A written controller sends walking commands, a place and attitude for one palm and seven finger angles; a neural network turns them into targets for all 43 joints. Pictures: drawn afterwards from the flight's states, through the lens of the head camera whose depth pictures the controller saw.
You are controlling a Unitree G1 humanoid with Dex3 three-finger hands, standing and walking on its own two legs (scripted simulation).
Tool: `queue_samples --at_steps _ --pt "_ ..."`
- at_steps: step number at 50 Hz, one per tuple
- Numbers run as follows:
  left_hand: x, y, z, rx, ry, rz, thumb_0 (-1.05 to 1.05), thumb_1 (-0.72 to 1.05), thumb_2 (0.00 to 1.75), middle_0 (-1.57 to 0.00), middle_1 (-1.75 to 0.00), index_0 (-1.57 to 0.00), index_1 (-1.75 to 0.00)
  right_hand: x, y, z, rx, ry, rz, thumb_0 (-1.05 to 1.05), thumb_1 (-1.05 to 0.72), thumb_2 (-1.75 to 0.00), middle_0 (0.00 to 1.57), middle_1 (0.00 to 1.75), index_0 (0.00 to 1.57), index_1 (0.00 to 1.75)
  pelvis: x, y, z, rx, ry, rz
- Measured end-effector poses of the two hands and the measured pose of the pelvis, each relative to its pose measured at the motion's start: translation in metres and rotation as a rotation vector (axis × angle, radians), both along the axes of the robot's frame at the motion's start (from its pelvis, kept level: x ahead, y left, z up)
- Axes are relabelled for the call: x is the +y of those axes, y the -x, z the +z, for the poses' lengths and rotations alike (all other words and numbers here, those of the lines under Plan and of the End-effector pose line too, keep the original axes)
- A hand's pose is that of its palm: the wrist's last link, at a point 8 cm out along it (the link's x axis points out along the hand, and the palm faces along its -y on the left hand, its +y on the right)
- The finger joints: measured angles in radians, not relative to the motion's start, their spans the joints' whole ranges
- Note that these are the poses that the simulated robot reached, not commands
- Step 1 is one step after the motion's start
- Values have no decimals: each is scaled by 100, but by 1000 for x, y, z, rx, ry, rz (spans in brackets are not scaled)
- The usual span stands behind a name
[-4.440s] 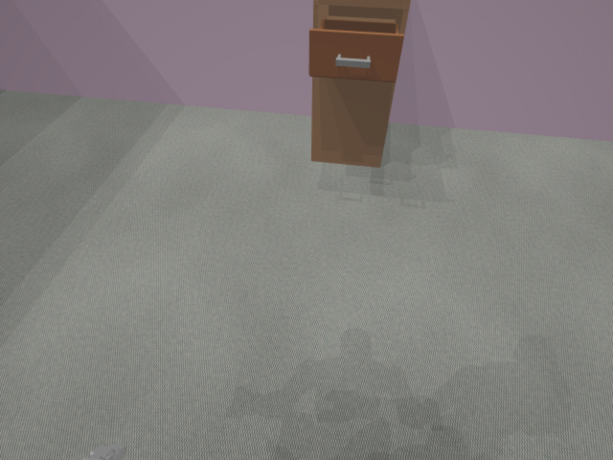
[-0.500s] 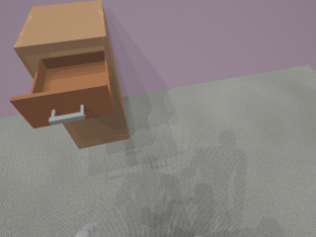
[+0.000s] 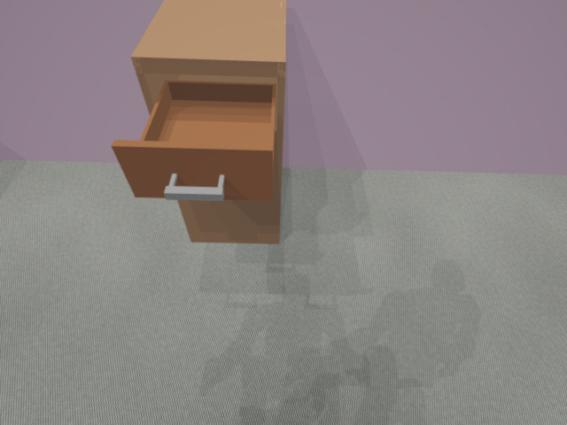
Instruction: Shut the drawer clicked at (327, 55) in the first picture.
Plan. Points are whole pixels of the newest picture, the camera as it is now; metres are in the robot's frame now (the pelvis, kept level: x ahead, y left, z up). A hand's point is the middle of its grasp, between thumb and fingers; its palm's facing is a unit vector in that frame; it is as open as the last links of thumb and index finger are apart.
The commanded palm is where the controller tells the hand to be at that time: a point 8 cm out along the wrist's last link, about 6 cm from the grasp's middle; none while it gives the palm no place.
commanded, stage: take the last steps up to it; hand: left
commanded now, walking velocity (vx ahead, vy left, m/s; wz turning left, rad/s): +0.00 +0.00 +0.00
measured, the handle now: (196, 186) +0.58 +0.23 -0.08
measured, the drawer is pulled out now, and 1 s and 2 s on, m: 0.28 0.28 0.28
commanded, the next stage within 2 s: come to a stop and stand still in 1.10 s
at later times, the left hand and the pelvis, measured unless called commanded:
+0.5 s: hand out of the picture -0.06 +0.14 -0.17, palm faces +0.24 -0.96 -0.14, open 7.4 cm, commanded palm none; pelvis +0.04 +0.01 +0.00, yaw +7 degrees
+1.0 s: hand (201, 323) +0.31 +0.17 -0.16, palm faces +0.07 -0.97 -0.25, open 7.4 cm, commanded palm none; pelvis +0.19 -0.02 -0.02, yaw +5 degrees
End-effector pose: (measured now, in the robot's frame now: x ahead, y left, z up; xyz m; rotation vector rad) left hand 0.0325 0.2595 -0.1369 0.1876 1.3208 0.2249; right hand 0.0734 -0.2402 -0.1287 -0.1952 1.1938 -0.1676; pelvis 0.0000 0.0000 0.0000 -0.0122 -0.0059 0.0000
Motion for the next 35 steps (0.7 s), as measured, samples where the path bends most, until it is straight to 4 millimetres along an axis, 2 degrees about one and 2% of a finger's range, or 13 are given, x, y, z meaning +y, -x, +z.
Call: queue_samples --at_steps 7,15,21,26,28,30,32,35 --pt "-33 17 6 -46 -25 22 0 91 90 -19 -30 -20 -30 -17 -2 -26 23 -68 27 1 -91 -90 20 30 20 30 -23 2 -8 -22 -18 45" --pt "-69 59 11 11 53 104 0 90 90 -20 -30 -20 -30 -21 -5 -13 75 -78 69 1 -91 -90 20 30 19 30 -27 -10 6 -14 -32 89" --pt "-76 90 3 119 122 179 0 90 90 -20 -30 -20 -30 -4 -22 -7 112 -56 108 1 -91 -90 20 30 19 30 -13 -26 6 2 -25 111" --pt "-61 106 -14 224 167 231 0 90 90 -20 -30 -20 -30 26 -51 -12 70 -29 137 1 -91 -90 20 30 19 30 12 -48 -7 5 5 118" --pt "-51 100 -18 265 171 209 0 90 90 -20 -30 -20 -30 35 -56 -11 46 -19 110 1 -92 -90 20 30 19 30 18 -55 -9 0 -11 103" --pt "-39 81 -17 268 163 176 1 91 90 -20 -30 -20 -30 37 -55 -7 38 -9 77 0 -93 -90 20 30 20 30 22 -64 -6 -3 -13 92" --pt "-26 50 -15 229 147 148 1 91 90 -20 -30 -20 -30 38 -48 -5 61 -7 52 0 -94 -90 20 30 20 30 24 -74 -2 -5 -16 87" --pt "-9 -7 -11 127 111 111 1 91 90 -20 -30 -20 -30 41 -32 -5 131 -20 24 0 -93 -90 20 30 20 30 25 -90 2 -7 -23 83"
